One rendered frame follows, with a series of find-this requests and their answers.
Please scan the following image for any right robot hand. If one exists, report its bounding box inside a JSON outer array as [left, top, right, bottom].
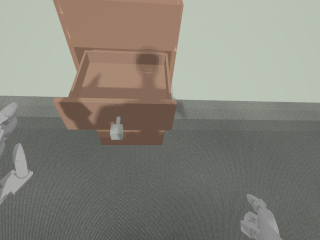
[[240, 194, 280, 240]]

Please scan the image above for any cabinet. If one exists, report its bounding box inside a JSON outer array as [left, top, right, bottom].
[[53, 0, 184, 145]]

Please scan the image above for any drawer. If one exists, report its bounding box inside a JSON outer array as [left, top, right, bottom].
[[53, 50, 177, 131]]

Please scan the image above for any handle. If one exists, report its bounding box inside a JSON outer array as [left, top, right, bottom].
[[110, 116, 124, 140]]

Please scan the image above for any left robot hand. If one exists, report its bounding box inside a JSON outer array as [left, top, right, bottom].
[[0, 102, 33, 206]]

